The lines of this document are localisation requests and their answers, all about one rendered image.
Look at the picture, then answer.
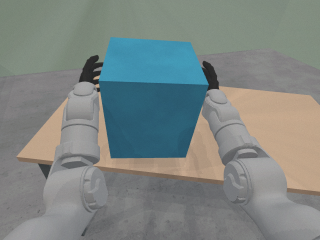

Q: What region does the left robot upper arm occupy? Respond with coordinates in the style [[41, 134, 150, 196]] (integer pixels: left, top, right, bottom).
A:
[[3, 165, 108, 240]]

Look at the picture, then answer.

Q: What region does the right robot hand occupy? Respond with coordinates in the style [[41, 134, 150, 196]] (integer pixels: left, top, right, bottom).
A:
[[202, 61, 219, 91]]

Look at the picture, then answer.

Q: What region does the table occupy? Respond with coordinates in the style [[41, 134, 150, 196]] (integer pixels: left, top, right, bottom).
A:
[[17, 75, 320, 236]]

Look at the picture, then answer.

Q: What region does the right robot upper arm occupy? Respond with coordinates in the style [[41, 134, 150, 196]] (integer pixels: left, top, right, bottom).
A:
[[223, 157, 320, 240]]

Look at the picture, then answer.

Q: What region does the robot left forearm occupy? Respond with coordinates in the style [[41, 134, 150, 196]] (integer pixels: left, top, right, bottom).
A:
[[43, 81, 100, 207]]

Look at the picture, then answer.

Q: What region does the left robot hand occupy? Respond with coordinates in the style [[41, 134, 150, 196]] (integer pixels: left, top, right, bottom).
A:
[[78, 55, 103, 92]]

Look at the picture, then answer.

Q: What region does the robot right forearm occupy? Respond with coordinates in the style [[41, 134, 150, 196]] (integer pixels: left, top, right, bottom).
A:
[[201, 89, 287, 192]]

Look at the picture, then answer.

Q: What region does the carton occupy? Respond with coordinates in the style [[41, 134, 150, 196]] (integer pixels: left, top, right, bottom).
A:
[[98, 37, 209, 159]]

